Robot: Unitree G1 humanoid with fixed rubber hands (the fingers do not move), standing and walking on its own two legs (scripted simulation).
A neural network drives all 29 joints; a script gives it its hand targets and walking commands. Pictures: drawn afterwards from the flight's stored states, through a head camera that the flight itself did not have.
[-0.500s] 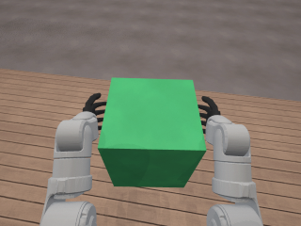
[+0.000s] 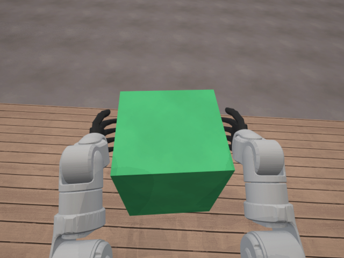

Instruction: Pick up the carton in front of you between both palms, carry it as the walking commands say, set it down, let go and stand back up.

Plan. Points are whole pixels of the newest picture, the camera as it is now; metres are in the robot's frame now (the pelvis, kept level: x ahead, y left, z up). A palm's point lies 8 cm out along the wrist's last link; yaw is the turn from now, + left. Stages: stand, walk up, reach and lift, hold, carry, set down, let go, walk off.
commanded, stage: carry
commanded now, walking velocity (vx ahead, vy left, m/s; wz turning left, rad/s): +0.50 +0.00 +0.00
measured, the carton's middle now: (168, 156) +0.36 -0.02 +0.06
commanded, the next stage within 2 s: none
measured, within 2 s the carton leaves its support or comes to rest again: neither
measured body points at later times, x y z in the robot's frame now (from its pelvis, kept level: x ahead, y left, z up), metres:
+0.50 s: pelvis +0.28 -0.01 -0.03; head +0.31 -0.02 +0.42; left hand +0.65 +0.15 +0.09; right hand +0.65 -0.15 +0.08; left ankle +0.43 +0.09 -0.74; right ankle +0.14 -0.06 -0.74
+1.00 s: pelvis +0.58 +0.00 -0.07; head +0.61 +0.02 +0.38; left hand +0.95 +0.13 +0.03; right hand +0.92 -0.17 +0.03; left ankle +0.46 +0.05 -0.79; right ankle +0.71 -0.13 -0.77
